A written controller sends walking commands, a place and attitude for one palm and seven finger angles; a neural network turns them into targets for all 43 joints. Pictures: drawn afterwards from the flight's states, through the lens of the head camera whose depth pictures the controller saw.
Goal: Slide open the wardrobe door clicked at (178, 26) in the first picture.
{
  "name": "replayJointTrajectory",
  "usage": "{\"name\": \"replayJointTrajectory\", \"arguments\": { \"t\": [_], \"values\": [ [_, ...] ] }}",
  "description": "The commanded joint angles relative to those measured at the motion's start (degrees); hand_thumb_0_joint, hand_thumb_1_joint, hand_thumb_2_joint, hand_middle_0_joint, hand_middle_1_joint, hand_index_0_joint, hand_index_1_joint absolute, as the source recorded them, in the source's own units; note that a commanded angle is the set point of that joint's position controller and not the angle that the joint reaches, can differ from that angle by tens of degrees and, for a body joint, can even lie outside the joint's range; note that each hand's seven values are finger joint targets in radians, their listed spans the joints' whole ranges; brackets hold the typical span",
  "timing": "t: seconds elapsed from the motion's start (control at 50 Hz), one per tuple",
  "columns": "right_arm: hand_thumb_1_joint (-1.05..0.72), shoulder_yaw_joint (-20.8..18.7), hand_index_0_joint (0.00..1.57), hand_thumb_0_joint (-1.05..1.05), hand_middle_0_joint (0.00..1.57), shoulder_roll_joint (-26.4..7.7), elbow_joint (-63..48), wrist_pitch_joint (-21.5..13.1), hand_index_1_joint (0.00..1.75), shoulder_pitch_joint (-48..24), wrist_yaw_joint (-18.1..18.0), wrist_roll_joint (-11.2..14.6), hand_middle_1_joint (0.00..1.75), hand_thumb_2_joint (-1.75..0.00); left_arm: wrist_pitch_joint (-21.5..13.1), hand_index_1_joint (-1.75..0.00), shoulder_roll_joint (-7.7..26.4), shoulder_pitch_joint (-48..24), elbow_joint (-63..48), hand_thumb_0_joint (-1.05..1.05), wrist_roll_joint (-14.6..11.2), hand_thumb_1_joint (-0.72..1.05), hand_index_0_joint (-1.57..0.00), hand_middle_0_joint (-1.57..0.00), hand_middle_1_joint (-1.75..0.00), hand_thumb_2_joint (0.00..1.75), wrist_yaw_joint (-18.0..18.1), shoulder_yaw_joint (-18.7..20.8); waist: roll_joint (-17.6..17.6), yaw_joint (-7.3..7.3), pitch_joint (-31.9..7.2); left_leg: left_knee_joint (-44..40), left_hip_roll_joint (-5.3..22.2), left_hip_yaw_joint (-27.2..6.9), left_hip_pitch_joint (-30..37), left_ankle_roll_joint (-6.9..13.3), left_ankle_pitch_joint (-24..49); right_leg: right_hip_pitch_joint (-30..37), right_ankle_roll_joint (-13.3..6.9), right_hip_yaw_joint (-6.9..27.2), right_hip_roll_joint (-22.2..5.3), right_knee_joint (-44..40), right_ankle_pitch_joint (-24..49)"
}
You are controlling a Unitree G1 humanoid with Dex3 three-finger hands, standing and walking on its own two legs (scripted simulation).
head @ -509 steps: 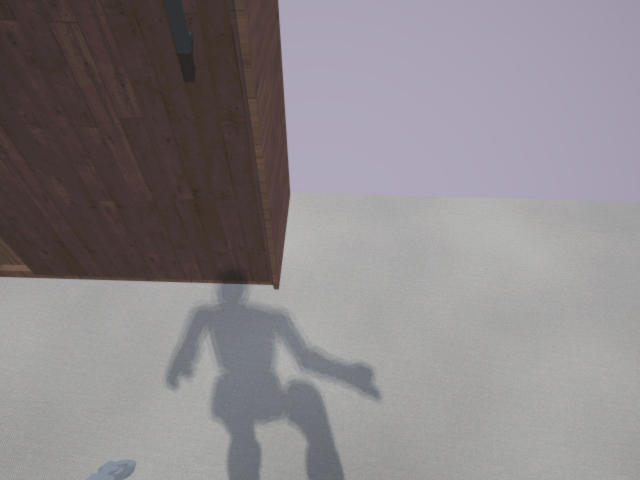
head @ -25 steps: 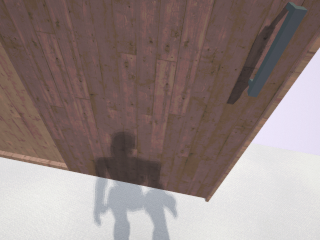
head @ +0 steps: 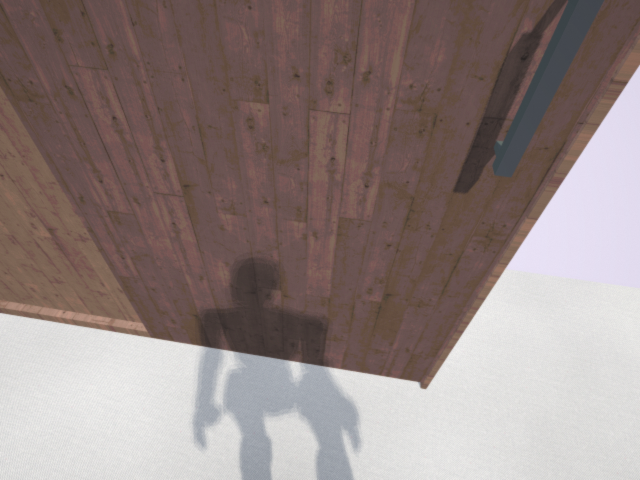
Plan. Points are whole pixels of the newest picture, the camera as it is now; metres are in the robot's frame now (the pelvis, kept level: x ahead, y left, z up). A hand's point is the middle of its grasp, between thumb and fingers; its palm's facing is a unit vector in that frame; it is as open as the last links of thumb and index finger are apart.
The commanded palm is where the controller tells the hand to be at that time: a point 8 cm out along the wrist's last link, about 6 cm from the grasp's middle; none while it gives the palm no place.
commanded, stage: look again from close up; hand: right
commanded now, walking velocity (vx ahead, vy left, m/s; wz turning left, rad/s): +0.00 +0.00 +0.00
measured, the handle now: (534, 89) +0.53 -0.22 +0.25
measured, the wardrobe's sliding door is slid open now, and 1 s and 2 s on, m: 0.00 0.00 0.00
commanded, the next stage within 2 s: shuffle to correct the standing spot in 0.58 s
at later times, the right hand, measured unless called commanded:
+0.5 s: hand out of the picture +0.01 -0.19 -0.17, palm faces +0.02 +0.98 -0.22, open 7.4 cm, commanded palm none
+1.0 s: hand out of the picture +0.00 -0.22 -0.19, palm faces +0.12 +0.98 -0.18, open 7.4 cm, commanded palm none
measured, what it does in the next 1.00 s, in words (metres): stands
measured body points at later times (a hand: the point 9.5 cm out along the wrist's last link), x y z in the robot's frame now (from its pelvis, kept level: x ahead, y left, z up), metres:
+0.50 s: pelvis -0.01 -0.01 +0.00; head +0.01 +0.00 +0.45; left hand -0.01 +0.22 -0.16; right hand +0.01 -0.24 -0.15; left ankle -0.01 +0.09 -0.74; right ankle -0.04 -0.13 -0.74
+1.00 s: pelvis +0.03 -0.04 -0.01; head +0.05 -0.06 +0.44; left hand +0.03 +0.19 -0.16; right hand -0.01 -0.27 -0.18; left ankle -0.01 +0.08 -0.72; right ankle -0.01 -0.13 -0.74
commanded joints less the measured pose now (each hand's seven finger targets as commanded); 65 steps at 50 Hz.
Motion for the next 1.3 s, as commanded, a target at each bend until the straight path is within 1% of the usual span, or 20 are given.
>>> {"name": "replayJointTrajectory", "arguments": {
  "t": [0.0, 0.22, 0.66, 0.74, 0.78, 0.82, 0.86, 0.9, 0.92, 0.94, 0.96, 0.98, 1.0, 1.02, 1.08, 1.14, 1.2, 1.24, 1.26, 1.28],
  "values": [
    [-0.9, -1.34, 0.2, 0.0, 0.2, -7.41, -2.43, -1.11, 0.3, 1.91, -0.28, 0.22, 0.3, -0.9, -0.95, -0.3, 4.68, 3.34, -1.05, 0.0, -0.28, 0.9, -0.2, -0.2, -0.3, 0.9, 0.13, 0.82, 0.93, -0.04, 2.03, -5.46, 7.02, -7.01, 0.82, 1.07, 12.11, -3.53, -2.45, 2.83, -3.97, -4.15, 8.4],
    [-0.9, -1.31, 0.2, 0.0, 0.2, -7.89, -2.73, -0.81, 0.3, 1.18, -0.14, 0.2, 0.3, -0.9, -0.84, -0.3, 5.35, 2.69, -1.17, 0.0, -0.19, 0.9, -0.2, -0.2, -0.3, 0.9, -0.05, 0.89, 1.26, -0.28, 3.62, -6.82, 6.98, -7.35, -0.75, 0.84, 5.21, -5.3, -2.61, 3.42, -3.65, -4.84, 5.66],
    [-0.9, -1.72, 0.2, 0.0, 0.2, -10.23, -3.5, -0.88, 0.3, -1.94, 0.23, 0.23, 0.3, -0.9, -1.33, -0.3, 8.08, -0.38, -1.99, 0.0, -0.12, 0.9, -0.2, -0.2, -0.3, 0.9, -0.15, 1.27, 0.95, -0.58, 0.77, -5.25, 7.4, -6.37, 1.54, 0.5, 11.07, -4.13, -2.92, 4.62, -4.23, -5.53, 10.94],
    [-0.9, -2.1, 0.2, 0.0, 0.2, -9.01, -3.3, 0.18, 0.3, 1.45, 0.38, -0.3, 0.3, -0.9, -0.14, -0.3, 5.06, 1.63, -2.41, 0.0, 0.41, 0.9, -0.2, -0.2, -0.3, 0.9, -0.77, 0.76, 4.09, -1.51, 3.56, -7.12, 9.17, -8.39, 1.6, 1.56, -10.35, -10.72, -3.02, 2.42, -1.16, -0.96, -3.49],
    [-0.9, -3.17, 0.2, 0.0, 0.2, -11.03, -3.83, 0.38, 0.3, 3.86, 0.47, -0.31, 0.3, -0.9, 0.28, -0.3, 4.73, 1.15, -3.87, 0.0, 0.58, 0.9, -0.2, -0.2, -0.3, 0.9, -1.06, 0.96, 9.01, -2.39, 5.09, -12.28, 13.84, -14.46, 2.1, 4.39, -19.82, -16.18, -2.6, -0.21, 1.17, 7.34, -7.16],
    [-0.9, -4.22, 0.2, 0.0, 0.2, -12.03, -4.87, 0.24, 0.3, 5.61, 0.21, -0.58, 0.3, -0.9, 0.39, -0.3, 4.75, -0.08, -5.64, 0.0, 0.6, 0.9, -0.2, -0.2, -0.3, 0.9, -1.35, 1.43, 11.2, -2.83, 6.71, -16.22, 19.15, -19.08, 0.77, 7.7, -22.05, -19.53, -2.75, -0.52, -0.14, 15.78, -9.38],
    [-0.9, -4.65, 0.2, 0.0, 0.2, -11.82, -5.9, -0.39, 0.3, 4.26, 0.24, -0.82, 0.3, -0.9, -0.21, -0.3, 3.96, 0.24, -6.67, 0.0, 0.42, 0.9, -0.2, -0.2, -0.3, 0.9, -1.9, 1.56, 7.47, -1.38, 6.09, -13.7, 20.12, -15.55, -0.93, 8.61, -15.36, -17.31, -2.93, -0.26, -1.59, 13.89, -9.65],
    [-0.9, -4.3, 0.2, 0.0, 0.2, -10.3, -7.03, -0.26, 0.3, 0.75, 0.55, -0.57, 0.3, -0.9, -0.9, -0.3, 2.75, 7.54, -4.33, 0.0, 0.34, 0.9, -0.2, -0.2, -0.3, 0.9, -2.01, 1.53, 3.14, 2.2, 3.61, -3.76, 13.78, -5.33, -9.16, 5.21, -12.85, -2.38, -3.22, -1.65, -0.11, 1.22, -3.48],
    [-0.9, -3.75, 0.2, 0.0, 0.2, -7.38, -7.89, 0.15, 0.3, -0.26, 0.99, -0.38, 0.3, -0.9, -1.22, -0.3, 5.59, 11.8, -2.84, 0.0, 0.75, 0.9, -0.2, -0.2, -0.3, 0.9, -1.62, 2.1, -7.52, 3.39, 3.63, 7.43, 6.86, 1.36, -15.31, 1.7, -13.67, 2.13, -5.63, 7.83, -5.25, -4.52, -3.46],
    [-0.9, -3.04, 0.2, 0.0, 0.2, -4.35, -9.75, 0.08, 0.3, -2.35, 1.23, -0.41, 0.3, -0.9, -1.4, -0.3, 9.88, 16.98, -1.98, 0.0, 1.25, 0.9, -0.2, -0.2, -0.3, 0.9, -1.07, 3.09, -19.01, 5.19, 3.97, 22.12, 0.85, 6.67, -24.17, -0.87, -18.32, 5.43, -11.37, 24.1, -15.91, -11.67, -1.01],
    [-0.9, -2.88, 0.2, 0.0, 0.2, -5.19, -10.84, -0.24, 0.3, -5.98, 0.98, -0.87, 0.3, -0.9, -1.52, -0.3, 9.22, 18.86, -1.35, 0.0, 1.15, 0.9, -0.2, -0.2, -0.3, 0.9, -0.44, 2.76, -15.79, 5.99, 6.15, 32.79, 1.71, 1.68, -29.8, 0.0, -20.26, 6.42, -15.3, 29.21, -18.94, -13.78, 5.04],
    [-0.9, -3.16, 0.2, 0.0, 0.2, -4.85, -10.7, -0.65, 0.3, -6.68, 1.15, -0.77, 0.3, -0.9, -1.78, -0.3, 8.02, 17.13, -1.75, 0.0, 0.9, 0.9, -0.2, -0.2, -0.3, 0.9, -0.12, 2.53, -9.49, 4.8, 6.61, 38.5, 4.01, -1.05, -32.19, 0.45, -16.79, 6.16, -17.27, 27.88, -19.33, -11.76, 10.57],
    [-0.9, -3.16, 0.2, 0.0, 0.2, -4.99, -10.02, -1.08, 0.3, -6.75, 1.57, -0.75, 0.3, -0.9, -2.43, -0.3, 6.19, 14.97, -2.56, 0.0, 0.74, 0.9, -0.2, -0.2, -0.3, 0.9, -0.03, 2.14, -3.57, 3.7, 6.02, 40.34, 5.39, -2.1, -32.41, 0.26, -13.05, 5.77, -17.31, 24.49, -18.61, -10.71, 17.03],
    [-0.9, -2.95, 0.2, 0.0, 0.2, -3.68, -9.43, -1.07, 0.3, -5.58, 1.84, -0.68, 0.3, -0.9, -3.06, -0.3, 5.98, 13.47, -3.17, 0.0, 0.8, 0.9, -0.2, -0.2, -0.3, 0.9, 0.12, 1.86, -1.57, 2.58, 4.58, 41.29, 5.85, -1.92, -31.28, -0.39, -10.11, 6.19, -16.49, 20.03, -17.14, -10.05, 23.2],
    [-0.9, -2.64, 0.2, 0.0, 0.2, -2.25, -8.6, -0.32, 0.3, -3.92, 2.17, -0.58, 0.3, -0.9, -4.05, -0.3, 5.21, 13.78, -2.3, 0.0, 0.38, 0.9, -0.2, -0.2, -0.3, 0.9, 0.56, 1.52, -5.15, 1.3, 2.14, 40.06, 5.28, -0.26, -29.33, -1.59, -4.74, 7.04, -14.29, 10.72, -12.79, -9.65, 32.36],
    [-0.9, -2.53, 0.2, 0.0, 0.2, -1.86, -10.0, -0.19, 0.3, -7.45, 2.36, -0.45, 0.3, -0.9, -4.11, -0.3, 5.16, 14.7, -1.71, 0.0, 0.55, 0.9, -0.2, -0.2, -0.3, 0.9, 0.75, 1.64, -5.01, 1.9, 2.42, 31.35, 4.79, 1.3, -28.32, -1.74, -4.31, 8.27, -13.46, 7.47, -11.74, -9.1, 37.28],
    [-0.9, -2.16, 0.2, 0.0, 0.2, -0.92, -10.96, -0.21, 0.3, -9.59, 1.66, -0.14, 0.3, -0.9, -3.02, -0.3, 4.64, 13.58, -1.49, 0.0, 0.9, 0.9, -0.2, -0.2, -0.3, 0.9, 0.98, 1.52, -6.82, 2.18, 3.22, 17.55, 2.81, 2.92, -19.42, -1.25, -2.61, 4.89, -10.58, 4.12, -10.29, -4.89, 48.6],
    [-0.9, -2.6, 0.2, 0.0, 0.2, -2.85, -9.46, -0.37, 0.3, -3.88, 0.97, 0.07, 0.3, -0.9, -2.32, -0.3, 6.77, 10.77, -2.13, 0.0, 0.37, 0.9, -0.2, -0.2, -0.3, 0.9, 1.07, 2.21, -6.26, -1.0, -0.54, 7.24, 2.17, 1.66, -7.97, -1.15, 5.57, 3.44, -8.17, 3.55, -9.6, -0.52, 48.52],
    [-0.9, -3.45, 0.2, 0.0, 0.2, -6.53, -8.74, -0.82, 0.3, -0.42, 0.73, -0.05, 0.3, -0.9, -2.14, -0.3, 9.24, 9.32, -2.9, 0.0, -0.23, 0.9, -0.2, -0.2, -0.3, 0.9, 0.95, 3.16, -4.3, -2.86, -1.85, 0.81, 2.08, 2.07, -1.57, -1.28, 12.89, 2.4, -6.74, 3.4, -8.27, 3.02, 43.94],
    [-0.9, -4.29, 0.2, 0.0, 0.2, -10.45, -8.31, -1.38, 0.3, 1.76, 0.27, -0.27, 0.3, -0.9, -2.08, -0.3, 8.88, 9.54, -3.61, 0.0, -0.76, 0.9, -0.2, -0.2, -0.3, 0.9, 0.6, 3.76, -0.44, -3.58, -3.61, 0.53, 5.17, -0.65, 6.05, -0.38, 25.27, -2.19, -5.04, 3.57, -6.49, 7.07, 35.42]
  ]
}}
